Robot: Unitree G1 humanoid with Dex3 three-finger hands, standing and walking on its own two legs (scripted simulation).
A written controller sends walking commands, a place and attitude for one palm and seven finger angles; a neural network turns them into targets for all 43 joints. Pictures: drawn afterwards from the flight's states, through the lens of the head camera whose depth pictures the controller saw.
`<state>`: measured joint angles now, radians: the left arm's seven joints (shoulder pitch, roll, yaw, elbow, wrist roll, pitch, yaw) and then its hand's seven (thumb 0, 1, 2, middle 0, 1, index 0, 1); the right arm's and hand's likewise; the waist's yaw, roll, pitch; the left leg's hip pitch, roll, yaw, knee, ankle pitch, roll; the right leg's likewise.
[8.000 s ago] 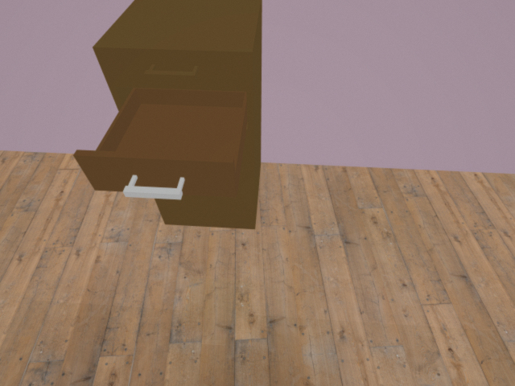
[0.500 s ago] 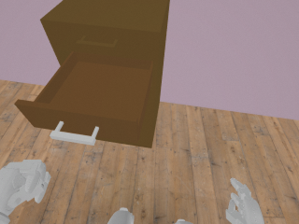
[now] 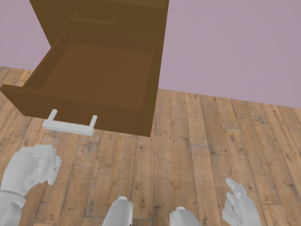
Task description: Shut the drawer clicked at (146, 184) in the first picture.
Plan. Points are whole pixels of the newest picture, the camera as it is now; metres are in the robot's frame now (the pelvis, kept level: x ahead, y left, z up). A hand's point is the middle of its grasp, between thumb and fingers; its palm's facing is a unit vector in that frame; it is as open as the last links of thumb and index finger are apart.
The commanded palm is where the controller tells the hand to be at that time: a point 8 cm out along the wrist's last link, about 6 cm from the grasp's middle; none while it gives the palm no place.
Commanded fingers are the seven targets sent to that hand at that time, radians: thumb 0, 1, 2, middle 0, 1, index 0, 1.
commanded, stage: bring the fist close to the handle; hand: left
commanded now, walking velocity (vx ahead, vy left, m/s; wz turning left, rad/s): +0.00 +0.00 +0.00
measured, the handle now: (71, 121) +0.39 +0.25 +0.00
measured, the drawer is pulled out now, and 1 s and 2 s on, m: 0.30 0.30 0.20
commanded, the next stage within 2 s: push the drawer shut in 0.84 s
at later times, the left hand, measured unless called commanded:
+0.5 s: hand (70, 158) +0.28 +0.23 +0.00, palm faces -0.13 -0.99 -0.04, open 3.3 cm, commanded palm +0.27 +0.28 +0.00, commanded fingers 0.00 0.90 0.90 -1.40 -1.60 -1.40 -1.60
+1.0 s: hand (69, 159) +0.28 +0.23 +0.00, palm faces -0.13 -0.99 -0.06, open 3.3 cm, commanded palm +0.28 +0.28 +0.00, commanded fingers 0.00 0.90 0.90 -1.40 -1.60 -1.40 -1.60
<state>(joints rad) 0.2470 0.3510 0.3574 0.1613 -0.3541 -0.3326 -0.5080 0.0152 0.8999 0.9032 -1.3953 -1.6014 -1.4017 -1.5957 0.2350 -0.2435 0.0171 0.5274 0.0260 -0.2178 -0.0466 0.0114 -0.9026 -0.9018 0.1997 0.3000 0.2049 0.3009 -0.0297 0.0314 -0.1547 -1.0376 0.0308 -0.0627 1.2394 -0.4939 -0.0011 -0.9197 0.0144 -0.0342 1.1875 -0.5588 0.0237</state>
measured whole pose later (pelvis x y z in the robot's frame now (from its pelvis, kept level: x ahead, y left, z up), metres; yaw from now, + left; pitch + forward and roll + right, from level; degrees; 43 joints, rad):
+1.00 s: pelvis +0.00 -0.01 -0.04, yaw -1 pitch +23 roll -4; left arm 0.10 0.38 0.37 0.22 -0.37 -0.36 -0.53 0.02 0.90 0.90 -1.40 -1.60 -1.40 -1.60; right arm 0.21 -0.28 0.01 0.51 0.03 -0.14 -0.05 0.01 -0.90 -0.90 0.20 0.30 0.20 0.30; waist -0.03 0.03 -0.19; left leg -1.27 0.04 -0.07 1.41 -0.55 -0.02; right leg -1.16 0.03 -0.04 1.37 -0.62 0.01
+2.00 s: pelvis -0.01 +0.00 -0.04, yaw -2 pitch +25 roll -4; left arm -0.49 0.47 0.39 0.75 -0.22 -0.37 -0.47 0.01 0.83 0.91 -1.40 -1.60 -1.40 -1.60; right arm 0.26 -0.28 0.04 0.59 0.02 -0.06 -0.05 0.01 -0.90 -0.90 0.20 0.30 0.21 0.30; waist -0.09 0.02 -0.17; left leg -1.32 0.04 -0.07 1.40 -0.52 -0.01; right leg -1.22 0.03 -0.03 1.36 -0.59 0.02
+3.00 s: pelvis -0.02 +0.00 -0.06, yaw -3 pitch +30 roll -6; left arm -0.97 0.66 0.42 1.13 -0.07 -0.36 -0.41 0.06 0.85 0.93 -1.40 -1.60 -1.40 -1.60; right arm 0.30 -0.28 0.07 0.63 -0.02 0.01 -0.03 0.00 -0.90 -0.90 0.20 0.30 0.21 0.30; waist -0.19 0.03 -0.14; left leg -1.48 0.05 -0.09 1.47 -0.51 0.00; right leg -1.36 0.05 -0.05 1.41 -0.57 0.02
